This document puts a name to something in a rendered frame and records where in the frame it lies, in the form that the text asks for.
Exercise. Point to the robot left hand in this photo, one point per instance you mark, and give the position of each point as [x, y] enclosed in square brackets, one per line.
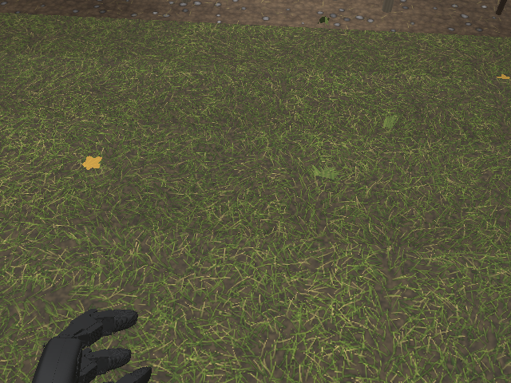
[64, 361]

